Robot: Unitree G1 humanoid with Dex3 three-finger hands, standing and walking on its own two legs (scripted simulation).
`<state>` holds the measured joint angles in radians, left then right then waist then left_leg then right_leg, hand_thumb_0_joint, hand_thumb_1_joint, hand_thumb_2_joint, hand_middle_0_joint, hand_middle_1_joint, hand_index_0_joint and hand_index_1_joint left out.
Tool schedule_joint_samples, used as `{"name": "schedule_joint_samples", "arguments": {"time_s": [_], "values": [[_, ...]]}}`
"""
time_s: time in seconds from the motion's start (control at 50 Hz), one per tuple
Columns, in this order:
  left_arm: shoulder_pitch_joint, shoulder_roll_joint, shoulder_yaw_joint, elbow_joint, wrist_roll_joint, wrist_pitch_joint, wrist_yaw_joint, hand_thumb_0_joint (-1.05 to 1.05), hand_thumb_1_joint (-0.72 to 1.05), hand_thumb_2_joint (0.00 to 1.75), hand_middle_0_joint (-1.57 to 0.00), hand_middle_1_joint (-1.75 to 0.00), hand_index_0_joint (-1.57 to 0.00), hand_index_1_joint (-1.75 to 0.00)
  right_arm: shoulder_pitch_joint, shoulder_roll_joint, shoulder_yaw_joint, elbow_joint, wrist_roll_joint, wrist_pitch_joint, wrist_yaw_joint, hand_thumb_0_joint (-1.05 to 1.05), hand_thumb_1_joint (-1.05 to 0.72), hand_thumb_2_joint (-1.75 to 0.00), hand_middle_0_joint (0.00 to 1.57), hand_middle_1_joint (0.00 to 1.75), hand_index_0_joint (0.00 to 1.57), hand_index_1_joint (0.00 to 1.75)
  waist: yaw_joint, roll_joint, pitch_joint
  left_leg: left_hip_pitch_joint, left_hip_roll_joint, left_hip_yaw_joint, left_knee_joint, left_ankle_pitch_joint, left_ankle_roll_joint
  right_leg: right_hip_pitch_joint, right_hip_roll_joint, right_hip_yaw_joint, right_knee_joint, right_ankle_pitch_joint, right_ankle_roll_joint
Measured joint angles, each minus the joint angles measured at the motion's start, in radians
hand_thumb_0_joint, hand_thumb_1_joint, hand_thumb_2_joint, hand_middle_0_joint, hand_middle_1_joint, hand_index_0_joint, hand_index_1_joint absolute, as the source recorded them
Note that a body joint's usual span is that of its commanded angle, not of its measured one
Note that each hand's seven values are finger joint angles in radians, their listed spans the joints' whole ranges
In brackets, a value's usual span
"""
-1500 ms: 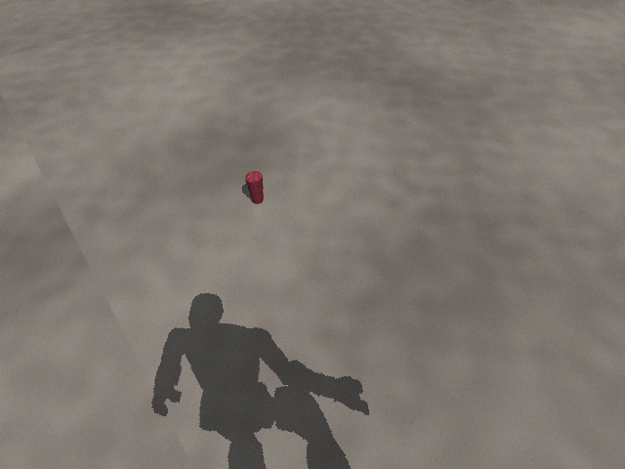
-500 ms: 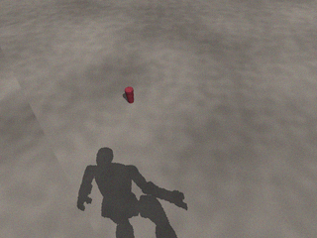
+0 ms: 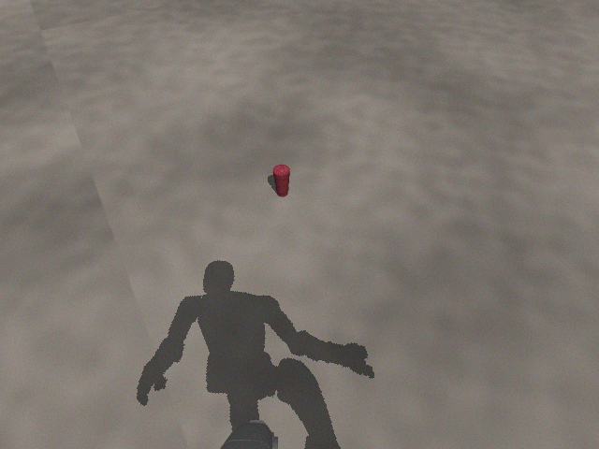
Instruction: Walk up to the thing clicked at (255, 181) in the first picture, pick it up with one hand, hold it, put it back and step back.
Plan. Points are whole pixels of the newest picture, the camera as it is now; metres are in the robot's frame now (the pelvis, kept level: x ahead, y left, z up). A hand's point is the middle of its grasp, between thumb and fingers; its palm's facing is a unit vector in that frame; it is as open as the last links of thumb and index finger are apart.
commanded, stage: walk up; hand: left
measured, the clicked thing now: (282, 181) +1.26 +0.18 -0.69
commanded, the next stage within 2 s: none
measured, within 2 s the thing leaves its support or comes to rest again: neither
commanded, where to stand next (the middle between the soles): +0.92 -0.02 m, yaw +0 degrees
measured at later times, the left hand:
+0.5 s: hand (156, 323) +0.31 +0.29 -0.12, palm faces -0.09 -0.90 -0.42, open 7.4 cm
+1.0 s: hand (196, 271) +0.44 +0.26 -0.17, palm faces -0.01 -0.94 -0.34, open 7.4 cm
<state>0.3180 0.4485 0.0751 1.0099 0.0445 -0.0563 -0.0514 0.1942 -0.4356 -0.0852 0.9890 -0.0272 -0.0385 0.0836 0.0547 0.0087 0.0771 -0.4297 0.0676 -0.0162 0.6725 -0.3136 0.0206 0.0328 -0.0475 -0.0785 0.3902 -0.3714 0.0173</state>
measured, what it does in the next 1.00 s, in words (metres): walks ahead: left foot, then right foot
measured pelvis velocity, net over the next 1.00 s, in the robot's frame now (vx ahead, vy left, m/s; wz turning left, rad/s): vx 0.44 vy -0.01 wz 0.01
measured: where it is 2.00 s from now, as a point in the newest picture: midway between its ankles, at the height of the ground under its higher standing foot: (328, 284)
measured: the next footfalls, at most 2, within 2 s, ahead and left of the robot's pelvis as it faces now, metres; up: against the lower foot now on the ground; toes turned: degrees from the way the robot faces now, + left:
left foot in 0.04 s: +0.18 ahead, +0.15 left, +0.00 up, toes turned +3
right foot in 0.50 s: +0.36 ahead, -0.13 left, +0.00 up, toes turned -7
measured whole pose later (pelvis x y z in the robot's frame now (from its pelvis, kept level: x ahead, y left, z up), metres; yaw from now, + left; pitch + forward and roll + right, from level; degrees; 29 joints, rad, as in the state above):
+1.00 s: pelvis +0.44 -0.01 -0.01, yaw +1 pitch -2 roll -1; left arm 0.37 0.43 0.05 0.86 0.02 -0.06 -0.04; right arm 0.20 -0.40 -0.06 0.86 -0.03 -0.05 0.07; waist 0.05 -0.04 0.10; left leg -0.42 0.03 0.06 0.59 -0.14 0.04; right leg -0.06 -0.03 -0.12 0.60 -0.48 -0.02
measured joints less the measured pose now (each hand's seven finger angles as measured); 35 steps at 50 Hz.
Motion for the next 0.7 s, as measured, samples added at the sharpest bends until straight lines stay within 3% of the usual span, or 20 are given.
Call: {"name": "schedule_joint_samples", "arguments": {"time_s": [0.04,0.06,0.08,0.1,0.14,0.2,0.34,0.48,0.52,0.54,0.62,0.7], "values": [[0.008,0.012,-0.002,-0.005,-0.008,0.006,-0.004,0.01,0.90,0.90,-0.20,-0.30,-0.20,-0.30,-0.005,-0.005,-0.007,-0.021,-0.001,-0.009,0.003,0.01,-0.91,-0.90,0.20,0.30,0.20,0.30,-0.004,-0.011,0.011,0.020,0.004,0.018,-0.090,0.112,0.001,0.006,-0.024,-0.007,0.065,-0.062,0.017],[0.010,0.017,-0.003,-0.007,-0.012,0.010,-0.004,0.01,0.90,0.90,-0.20,-0.30,-0.20,-0.30,-0.010,-0.004,-0.014,-0.028,-0.003,-0.014,0.000,0.01,-0.91,-0.90,0.20,0.30,0.20,0.30,-0.006,-0.028,0.019,0.028,-0.011,0.032,-0.087,0.183,-0.008,-0.008,-0.049,-0.003,0.138,-0.105,0.010],[0.008,0.019,-0.003,-0.008,-0.016,0.016,-0.001,0.01,0.90,0.90,-0.20,-0.30,-0.20,-0.30,-0.018,0.002,-0.020,-0.037,-0.010,-0.020,-0.005,0.01,-0.91,-0.90,0.20,0.30,0.20,0.30,-0.006,-0.051,0.030,0.031,-0.030,0.054,-0.052,0.170,-0.012,-0.045,-0.080,0.015,0.253,-0.130,-0.015],[0.006,0.013,-0.006,-0.010,-0.019,0.023,0.002,0.01,0.90,0.90,-0.20,-0.30,-0.20,-0.30,-0.022,0.007,-0.022,-0.049,-0.015,-0.025,-0.011,0.01,-0.91,-0.90,0.20,0.30,0.20,0.30,-0.010,-0.058,0.035,0.032,-0.037,0.067,-0.016,0.133,-0.011,-0.102,-0.076,0.060,0.390,-0.144,-0.035],[-0.003,0.001,-0.019,-0.013,-0.021,0.035,0.004,0.01,0.90,0.90,-0.20,-0.30,-0.20,-0.30,-0.014,0.023,-0.017,-0.067,-0.004,-0.029,-0.015,0.01,-0.91,-0.90,0.20,0.30,0.20,0.30,-0.033,-0.053,0.029,0.058,-0.038,0.069,-0.004,0.085,0.000,-0.215,-0.023,0.117,0.613,-0.152,-0.062],[-0.026,-0.004,-0.033,-0.029,-0.032,0.028,-0.001,0.01,0.91,0.90,-0.20,-0.30,-0.20,-0.30,0.019,0.047,0.008,-0.075,0.007,-0.027,-0.020,0.01,-0.91,-0.90,0.20,0.30,0.21,0.30,-0.048,-0.057,0.011,0.140,-0.040,0.076,-0.082,0.081,0.009,-0.367,0.003,0.120,0.725,-0.060,-0.073],[-0.055,-0.004,-0.021,-0.078,-0.022,0.018,-0.035,0.01,0.90,0.90,-0.20,-0.30,-0.20,-0.30,0.107,0.046,0.028,-0.080,0.009,-0.037,-0.020,0.01,-0.90,-0.90,0.20,0.30,0.21,0.30,-0.067,-0.059,-0.017,0.297,-0.062,0.100,-0.215,0.057,0.008,-0.527,-0.056,0.075,0.465,0.091,-0.024],[-0.069,-0.006,-0.006,-0.085,-0.012,0.015,-0.054,0.01,0.90,0.90,-0.20,-0.30,-0.20,-0.30,0.162,0.001,0.020,-0.082,0.010,-0.033,-0.024,0.01,-0.90,-0.90,0.20,0.30,0.21,0.30,-0.085,-0.007,-0.044,0.377,-0.047,0.101,-0.194,-0.063,-0.026,-0.475,-0.059,0.050,0.243,0.200,-0.040],[-0.075,-0.007,0.002,-0.089,-0.009,0.003,-0.048,0.01,0.90,0.90,-0.20,-0.30,-0.20,-0.30,0.168,-0.011,0.018,-0.080,0.008,-0.027,-0.029,0.01,-0.90,-0.90,0.20,0.30,0.21,0.30,-0.077,0.023,-0.049,0.369,-0.013,0.093,-0.109,-0.136,-0.030,-0.438,-0.030,0.029,0.230,0.199,-0.038],[-0.084,-0.015,0.005,-0.094,-0.007,-0.007,-0.041,0.01,0.90,0.90,-0.20,-0.30,-0.20,-0.30,0.164,-0.014,0.017,-0.076,0.009,-0.022,-0.035,0.01,-0.90,-0.90,0.20,0.30,0.21,0.30,-0.076,0.051,-0.040,0.336,0.016,0.075,-0.013,-0.154,-0.011,-0.430,-0.011,0.006,0.257,0.171,-0.039],[-0.084,-0.039,-0.006,-0.134,-0.026,-0.035,-0.017,0.01,0.90,0.90,-0.20,-0.30,-0.20,-0.30,0.132,-0.001,0.040,-0.066,0.014,-0.008,-0.047,0.01,-0.91,-0.90,0.20,0.30,0.20,0.30,-0.039,0.043,-0.014,0.139,-0.040,0.013,0.396,-0.134,0.009,-0.363,-0.013,-0.004,0.261,0.102,-0.053],[-0.037,-0.067,-0.028,-0.137,-0.041,-0.035,-0.003,0.00,0.90,0.90,-0.20,-0.30,-0.20,-0.30,0.086,-0.005,0.044,-0.087,0.027,-0.011,-0.039,0.01,-0.91,-0.90,0.20,0.30,0.20,0.30,-0.025,0.054,-0.006,-0.007,-0.033,-0.008,0.415,-0.017,0.013,-0.254,0.009,-0.008,0.138,0.116,-0.053]]}}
